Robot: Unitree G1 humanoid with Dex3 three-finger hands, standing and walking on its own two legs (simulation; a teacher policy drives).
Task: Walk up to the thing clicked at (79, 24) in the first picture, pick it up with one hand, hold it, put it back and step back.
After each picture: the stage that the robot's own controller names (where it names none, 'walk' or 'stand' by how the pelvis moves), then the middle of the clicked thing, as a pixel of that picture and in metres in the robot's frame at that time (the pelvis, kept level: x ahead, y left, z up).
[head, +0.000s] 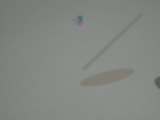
stand; (80, 20) +1.79 +0.09 -0.72
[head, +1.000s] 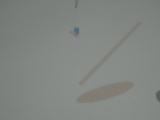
walk; (76, 32) +1.66 +0.23 -0.72
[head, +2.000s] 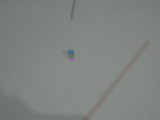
walk; (71, 55) +1.15 +0.25 -0.72
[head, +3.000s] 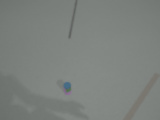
walk; (67, 88) +0.76 +0.20 -0.70
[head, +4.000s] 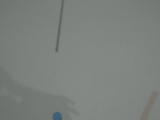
stand; (57, 119) +0.47 +0.19 -0.70
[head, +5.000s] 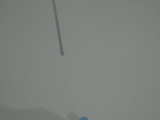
walk; out of the picture +0.42 +0.04 -0.70
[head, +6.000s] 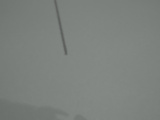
stand; out of the picture +0.37 -0.03 -0.68
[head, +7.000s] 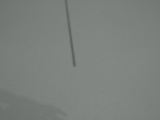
stand; out of the picture +0.31 -0.06 -0.71
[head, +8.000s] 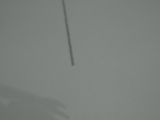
stand; out of the picture +0.28 -0.04 -0.72
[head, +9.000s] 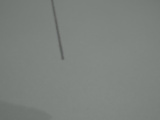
walk; out of the picture +0.34 -0.07 -0.71
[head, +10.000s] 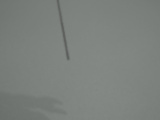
stand; out of the picture +0.33 -0.02 -0.70
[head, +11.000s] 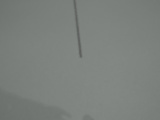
stand; out of the picture +0.41 -0.07 -0.70
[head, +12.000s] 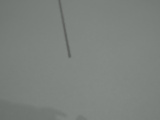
stand; out of the picture +0.40 -0.03 -0.71
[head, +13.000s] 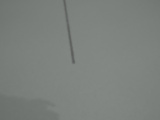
stand; out of the picture +0.34 -0.09 -0.71
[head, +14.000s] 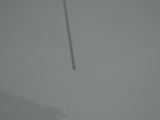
stand; out of the picture +0.29 -0.05 -0.72
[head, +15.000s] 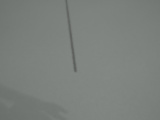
stand; out of the picture +0.26 -0.04 -0.72
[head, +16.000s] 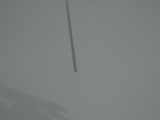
stand; out of the picture +0.26 -0.04 -0.72
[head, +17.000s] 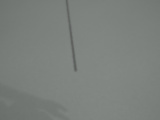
go down; out of the picture +0.26 -0.05 -0.72
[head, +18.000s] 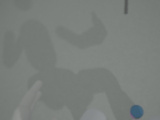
go down; (136, 112) +0.32 -0.07 -0.51
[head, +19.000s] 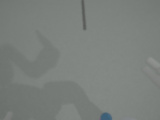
go down; (105, 119) +0.30 -0.06 -0.54
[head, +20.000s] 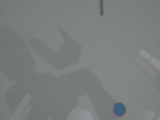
go down; (118, 110) +0.32 -0.07 -0.48
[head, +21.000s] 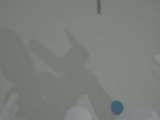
go down; (116, 108) +0.33 -0.06 -0.46
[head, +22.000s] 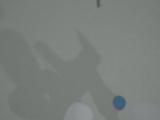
go down; (118, 103) +0.33 -0.06 -0.45
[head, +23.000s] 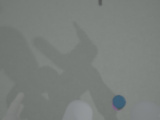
go down; (118, 103) +0.34 -0.07 -0.44
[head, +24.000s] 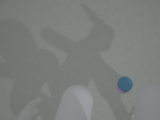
go down; (124, 85) +0.35 -0.10 -0.36
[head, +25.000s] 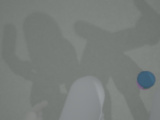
go down; (145, 81) +0.35 -0.13 -0.30
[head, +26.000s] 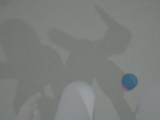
go down; (128, 83) +0.36 -0.11 -0.33
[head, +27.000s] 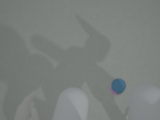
go down; (117, 87) +0.35 -0.10 -0.36
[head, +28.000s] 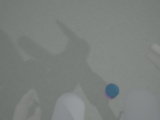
go down; (111, 92) +0.35 -0.08 -0.39
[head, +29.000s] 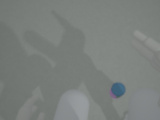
go down; (116, 91) +0.35 -0.10 -0.38
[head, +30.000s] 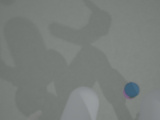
go down; (130, 91) +0.35 -0.11 -0.37
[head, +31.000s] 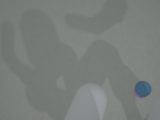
go down; (141, 90) +0.34 -0.12 -0.36
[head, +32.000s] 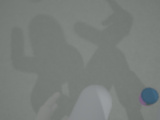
go down; (148, 97) +0.34 -0.13 -0.32
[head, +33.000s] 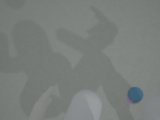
go down; (134, 96) +0.34 -0.11 -0.36
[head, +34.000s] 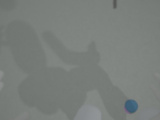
go down; (130, 107) +0.33 -0.08 -0.49
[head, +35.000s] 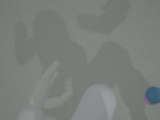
go down; (152, 96) +0.35 -0.12 -0.33
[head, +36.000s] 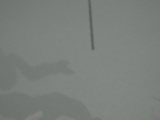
go down; out of the picture +0.29 -0.06 -0.63
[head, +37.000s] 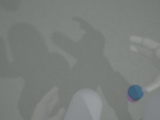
go down; (134, 94) +0.36 -0.11 -0.35
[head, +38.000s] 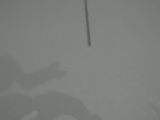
stand; out of the picture +0.29 -0.07 -0.60
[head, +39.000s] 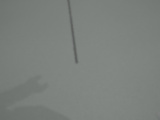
rest palm; out of the picture +0.28 -0.07 -0.65
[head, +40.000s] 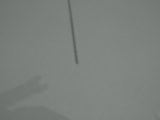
rest palm; out of the picture +0.28 -0.07 -0.65
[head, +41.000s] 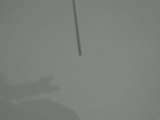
hold; out of the picture +0.28 -0.07 -0.63
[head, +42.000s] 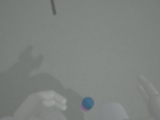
lift; (86, 104) +0.34 -0.07 -0.49
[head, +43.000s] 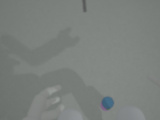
lift; (106, 104) +0.34 -0.08 -0.49
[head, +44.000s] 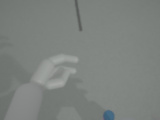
go down; (108, 117) +0.31 -0.07 -0.56
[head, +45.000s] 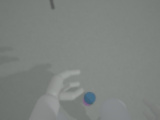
go down; (88, 99) +0.34 -0.07 -0.49
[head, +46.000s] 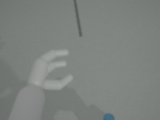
go down; out of the picture +0.31 -0.07 -0.59
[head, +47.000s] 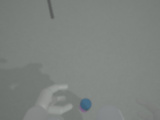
stand; (85, 105) +0.34 -0.06 -0.52
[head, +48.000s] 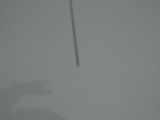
stand; out of the picture +0.27 -0.05 -0.65
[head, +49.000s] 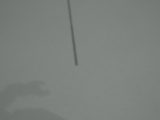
stand; out of the picture +0.28 -0.06 -0.65
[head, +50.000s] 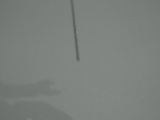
stand; out of the picture +0.28 -0.07 -0.66
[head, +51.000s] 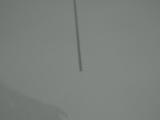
stand; out of the picture +0.29 -0.06 -0.72
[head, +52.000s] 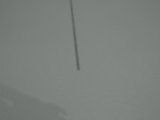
stand; out of the picture +0.29 -0.06 -0.72
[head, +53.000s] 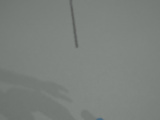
walk; out of the picture +0.33 -0.09 -0.70
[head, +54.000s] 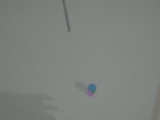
walk; (91, 90) +0.62 -0.06 -0.71
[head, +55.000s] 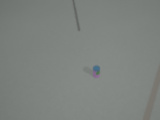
stand; (96, 71) +0.95 -0.01 -0.71
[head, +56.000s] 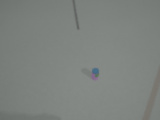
stand; (95, 74) +0.89 -0.06 -0.72
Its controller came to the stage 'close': yes
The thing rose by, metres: 0.00
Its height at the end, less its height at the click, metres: +0.00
